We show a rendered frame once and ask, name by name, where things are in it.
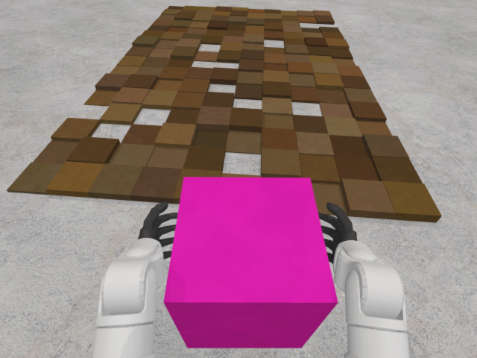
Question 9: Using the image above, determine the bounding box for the right robot forearm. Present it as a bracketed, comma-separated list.
[333, 240, 410, 358]

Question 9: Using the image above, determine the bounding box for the carton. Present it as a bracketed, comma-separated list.
[163, 177, 338, 348]

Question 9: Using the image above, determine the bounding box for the robot left hand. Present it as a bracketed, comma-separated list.
[138, 202, 178, 259]

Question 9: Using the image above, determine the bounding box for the left robot forearm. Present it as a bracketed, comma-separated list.
[92, 238, 165, 358]

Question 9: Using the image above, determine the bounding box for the robot right hand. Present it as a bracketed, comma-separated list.
[318, 202, 357, 264]

